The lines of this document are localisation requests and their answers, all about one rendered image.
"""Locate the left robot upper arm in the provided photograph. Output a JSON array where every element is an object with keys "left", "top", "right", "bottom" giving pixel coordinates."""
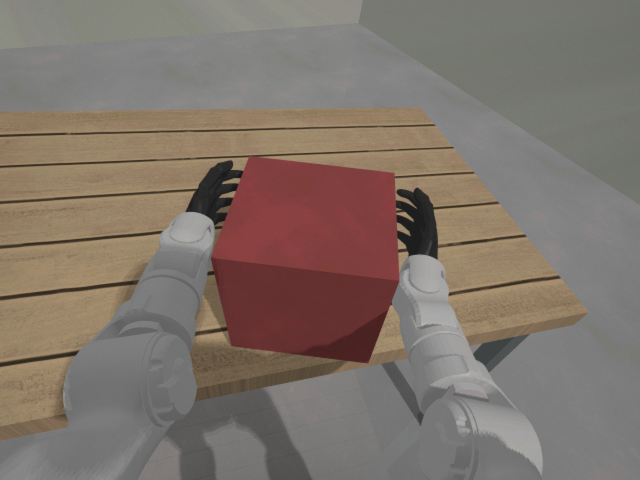
[{"left": 0, "top": 331, "right": 197, "bottom": 480}]

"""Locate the right robot upper arm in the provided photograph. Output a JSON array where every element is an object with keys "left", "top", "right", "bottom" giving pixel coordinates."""
[{"left": 417, "top": 395, "right": 542, "bottom": 480}]

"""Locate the table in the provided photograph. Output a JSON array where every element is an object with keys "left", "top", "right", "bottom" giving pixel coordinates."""
[{"left": 0, "top": 107, "right": 589, "bottom": 441}]

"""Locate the carton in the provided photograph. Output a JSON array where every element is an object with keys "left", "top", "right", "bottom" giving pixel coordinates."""
[{"left": 211, "top": 156, "right": 399, "bottom": 363}]

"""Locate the right robot hand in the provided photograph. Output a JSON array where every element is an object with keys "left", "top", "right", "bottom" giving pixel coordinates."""
[{"left": 396, "top": 188, "right": 438, "bottom": 260}]

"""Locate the robot right forearm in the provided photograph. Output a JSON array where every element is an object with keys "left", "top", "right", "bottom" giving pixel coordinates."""
[{"left": 392, "top": 255, "right": 543, "bottom": 469}]

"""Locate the robot left forearm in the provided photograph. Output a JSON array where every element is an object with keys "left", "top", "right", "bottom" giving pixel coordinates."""
[{"left": 63, "top": 212, "right": 215, "bottom": 419}]

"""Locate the left robot hand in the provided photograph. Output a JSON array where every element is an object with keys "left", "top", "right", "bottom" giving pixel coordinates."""
[{"left": 186, "top": 160, "right": 243, "bottom": 226}]

